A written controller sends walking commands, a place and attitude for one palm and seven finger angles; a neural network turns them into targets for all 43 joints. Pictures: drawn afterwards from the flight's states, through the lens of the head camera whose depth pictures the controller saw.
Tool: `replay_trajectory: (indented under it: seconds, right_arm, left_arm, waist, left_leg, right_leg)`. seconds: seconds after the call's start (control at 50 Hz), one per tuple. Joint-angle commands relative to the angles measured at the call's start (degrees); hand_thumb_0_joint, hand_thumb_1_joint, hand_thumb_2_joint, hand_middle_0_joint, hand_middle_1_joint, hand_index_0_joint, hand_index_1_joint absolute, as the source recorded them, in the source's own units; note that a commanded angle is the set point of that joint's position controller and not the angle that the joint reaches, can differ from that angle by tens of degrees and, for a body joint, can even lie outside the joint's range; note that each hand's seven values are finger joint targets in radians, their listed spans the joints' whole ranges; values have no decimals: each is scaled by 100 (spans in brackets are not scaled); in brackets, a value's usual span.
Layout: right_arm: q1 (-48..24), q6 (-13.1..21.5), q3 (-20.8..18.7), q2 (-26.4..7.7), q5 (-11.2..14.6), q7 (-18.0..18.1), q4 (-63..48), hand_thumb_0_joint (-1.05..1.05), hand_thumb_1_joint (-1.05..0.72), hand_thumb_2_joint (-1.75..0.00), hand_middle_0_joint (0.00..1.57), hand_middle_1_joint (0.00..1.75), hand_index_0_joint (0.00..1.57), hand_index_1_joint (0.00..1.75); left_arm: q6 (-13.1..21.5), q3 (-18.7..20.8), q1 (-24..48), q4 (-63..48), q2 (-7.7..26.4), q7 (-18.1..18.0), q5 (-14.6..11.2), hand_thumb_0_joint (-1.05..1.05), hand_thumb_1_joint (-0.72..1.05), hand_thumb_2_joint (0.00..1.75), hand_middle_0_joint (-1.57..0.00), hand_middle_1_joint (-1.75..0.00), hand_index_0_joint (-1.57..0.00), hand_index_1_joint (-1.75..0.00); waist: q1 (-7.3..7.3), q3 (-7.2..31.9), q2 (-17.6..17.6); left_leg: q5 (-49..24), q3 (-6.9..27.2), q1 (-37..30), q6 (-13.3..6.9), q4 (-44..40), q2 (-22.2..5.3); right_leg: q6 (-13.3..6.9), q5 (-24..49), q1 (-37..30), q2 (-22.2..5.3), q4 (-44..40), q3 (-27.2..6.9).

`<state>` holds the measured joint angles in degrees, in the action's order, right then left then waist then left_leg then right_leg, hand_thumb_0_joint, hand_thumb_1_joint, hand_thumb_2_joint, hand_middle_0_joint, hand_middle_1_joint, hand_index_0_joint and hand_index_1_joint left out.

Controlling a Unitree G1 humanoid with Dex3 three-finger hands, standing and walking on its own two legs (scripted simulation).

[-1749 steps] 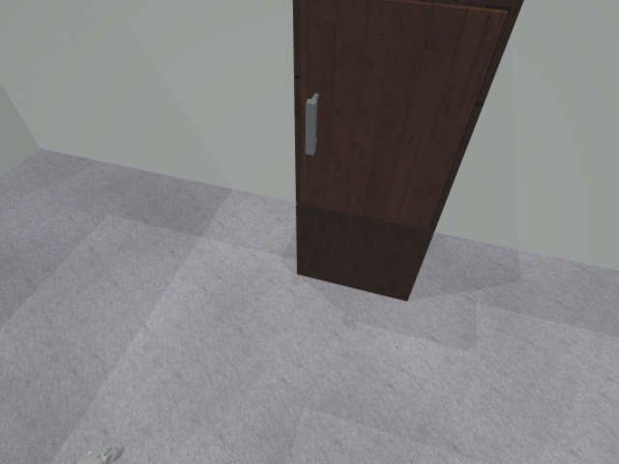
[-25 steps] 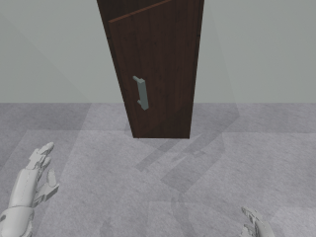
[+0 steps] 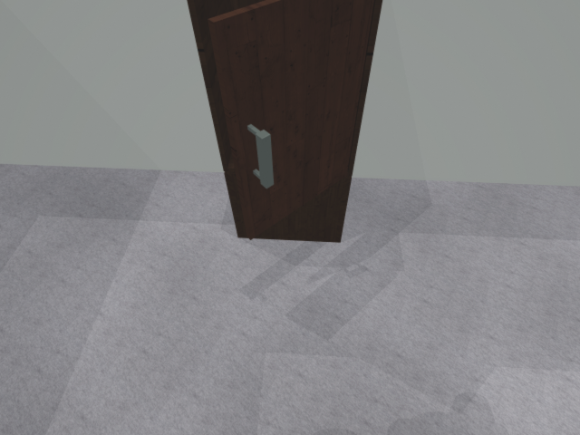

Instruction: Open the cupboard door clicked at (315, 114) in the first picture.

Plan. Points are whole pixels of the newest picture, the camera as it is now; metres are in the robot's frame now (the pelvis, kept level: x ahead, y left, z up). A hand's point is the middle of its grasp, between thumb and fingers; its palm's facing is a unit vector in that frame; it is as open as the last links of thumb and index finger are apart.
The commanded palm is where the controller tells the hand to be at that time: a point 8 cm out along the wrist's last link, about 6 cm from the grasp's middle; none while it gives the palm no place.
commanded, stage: let the arm hang, fingers relaxed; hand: left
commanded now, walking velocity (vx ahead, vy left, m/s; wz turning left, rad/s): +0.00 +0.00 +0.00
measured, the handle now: (259, 156) +0.67 +0.11 -0.04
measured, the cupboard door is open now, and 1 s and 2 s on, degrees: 45 45 45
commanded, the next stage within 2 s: look to check the result in 0.50 s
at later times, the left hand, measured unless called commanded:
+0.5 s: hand out of the picture +0.01 +0.17 -0.18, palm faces +0.01 -0.98 -0.18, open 7.3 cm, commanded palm none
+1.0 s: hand out of the picture +0.02 +0.16 -0.17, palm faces +0.02 -0.98 -0.20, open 7.4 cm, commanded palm none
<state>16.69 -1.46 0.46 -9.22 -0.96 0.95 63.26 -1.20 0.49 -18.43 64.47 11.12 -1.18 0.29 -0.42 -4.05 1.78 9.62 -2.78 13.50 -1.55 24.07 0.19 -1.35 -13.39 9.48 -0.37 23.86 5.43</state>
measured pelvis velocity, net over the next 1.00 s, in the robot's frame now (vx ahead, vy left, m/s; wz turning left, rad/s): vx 0.03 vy -0.01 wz -0.01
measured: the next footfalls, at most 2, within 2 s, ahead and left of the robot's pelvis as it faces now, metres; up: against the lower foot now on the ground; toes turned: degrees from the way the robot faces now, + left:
right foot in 1.78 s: +0.03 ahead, -0.17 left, +0.00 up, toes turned -18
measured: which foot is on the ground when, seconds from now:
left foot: down 0.00-1.00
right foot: down 0.00-1.00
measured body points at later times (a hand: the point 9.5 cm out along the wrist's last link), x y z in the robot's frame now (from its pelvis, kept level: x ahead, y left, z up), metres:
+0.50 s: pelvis +0.01 +0.00 +0.00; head +0.02 +0.00 +0.45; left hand +0.01 +0.22 -0.16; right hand -0.01 -0.21 -0.16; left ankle +0.04 +0.10 -0.74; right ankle +0.00 -0.10 -0.74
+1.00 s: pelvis +0.03 -0.01 +0.00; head +0.05 -0.02 +0.45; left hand +0.03 +0.21 -0.16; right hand +0.02 -0.22 -0.16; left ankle +0.04 +0.10 -0.74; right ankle +0.00 -0.10 -0.74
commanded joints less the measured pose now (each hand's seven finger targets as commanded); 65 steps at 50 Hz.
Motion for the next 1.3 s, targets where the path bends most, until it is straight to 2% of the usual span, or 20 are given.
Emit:
replay_trajectory:
  seconds: [0.0, 0.2, 0.38, 0.54, 0.66, 0.8, 0.84, 0.96, 1.02, 1.14, 1.18, 1.28]
  right_arm:
    - [292, 103, -96, -586, -11, 67, -105, 0, -90, -90, 20, 30, 20, 30]
    - [327, 112, -81, -345, -18, 70, 151, 0, -90, -90, 20, 30, 20, 30]
    - [305, 167, -77, -273, -31, 102, 195, 0, -90, -90, 20, 30, 20, 30]
    - [333, 198, -88, -319, -16, 114, 190, 0, -90, -90, 20, 30, 20, 30]
    - [292, 204, -86, -352, -10, 126, 211, 0, -90, -90, 20, 30, 20, 30]
    - [215, 205, -104, -409, 4, 127, 199, 0, -90, -90, 20, 30, 20, 30]
    - [195, 202, -95, -408, -11, 126, 225, 0, -90, -90, 20, 30, 20, 30]
    - [147, 207, -88, -446, -8, 128, 225, 0, -90, -90, 20, 30, 20, 30]
    - [87, 203, -98, -475, -6, 129, 221, 0, -90, -90, 20, 30, 20, 30]
    - [50, 212, -103, -532, -8, 134, 208, 0, -90, -90, 20, 30, 20, 30]
    - [106, 170, -115, -435, -13, 160, 217, 0, -90, -90, 20, 30, 20, 30]
    - [3, 28, -296, -605, -10, 223, -9, 0, -90, -90, 20, 30, 20, 30]
  left_arm:
    - [180, 43, -84, -114, 455, -61, 2, 0, 90, 90, -20, -30, -20, -30]
    - [185, 36, -167, 55, 322, -108, 13, 0, 90, 90, -20, -30, -20, -30]
    - [204, 56, -132, 87, 218, -108, 4, 0, 90, 90, -20, -30, -20, -30]
    - [234, 66, -114, 78, 235, -111, 1, 0, 90, 90, -20, -30, -20, -30]
    - [225, 66, -94, 104, 227, -113, 1, 0, 90, 90, -20, -30, -20, -30]
    - [253, 73, -136, 110, 276, -120, 10, 0, 90, 90, -20, -30, -20, -30]
    - [251, 63, -88, 112, 272, -120, 3, 0, 90, 90, -20, -30, -20, -30]
    - [267, 71, -50, 101, 332, -119, 0, 0, 90, 90, -20, -30, -20, -30]
    - [270, 77, -30, 92, 348, -118, 2, 0, 90, 90, -20, -30, -20, -30]
    - [288, 84, 25, 65, 411, -118, -4, 0, 90, 90, -20, -30, -20, -30]
    - [232, 115, -5, 47, 338, -123, 1, 0, 90, 90, -20, -30, -20, -30]
    - [63, 345, 137, -201, 629, -76, 49, 0, 90, 90, -20, -30, -20, -30]
  waist:
    - [-19, 42, -327]
    - [1, -236, -287]
    - [7, -211, 41]
    - [-7, 31, -125]
    - [-14, -37, -90]
    - [-2, -39, -278]
    - [-20, -22, -172]
    - [-16, 42, -166]
    - [-16, -51, -164]
    - [-16, 98, -152]
    - [-24, 45, -176]
    - [-31, 6, -424]
  left_leg:
    - [328, 645, -157, -46, -609, -576]
    - [252, 563, -166, -27, -662, -540]
    - [76, 543, -138, -8, -712, -545]
    - [-358, 548, -346, -27, -623, -582]
    - [-430, 559, -387, -29, -646, -603]
    - [-634, 534, -504, -43, -580, -601]
    - [-655, 527, -514, -28, -590, -598]
    - [-759, 510, -547, -8, -571, -603]
    - [-721, 507, -520, -3, -569, -605]
    - [-894, 495, -610, 11, -529, -610]
    - [-878, 367, -645, 45, -391, -655]
    - [-308, -52, -339, 137, 180, -695]
  right_leg:
    - [-171, -291, 265, -592, -635, -665]
    - [-123, -272, 415, -608, -630, -679]
    - [-121, 40, 223, -610, -595, -699]
    - [-113, 332, 59, -627, -583, -667]
    - [-104, 345, 64, -619, -586, -655]
    - [-107, 545, 58, -636, -643, -660]
    - [-106, 584, 26, -645, -638, -685]
    - [-111, 780, -98, -661, -659, -676]
    - [-118, 765, -61, -665, -699, -670]
    - [-117, 1089, -202, -682, -684, -664]
    - [-122, 1338, -82, -689, -596, -752]
    - [-264, 1778, 108, -793, -290, -1123]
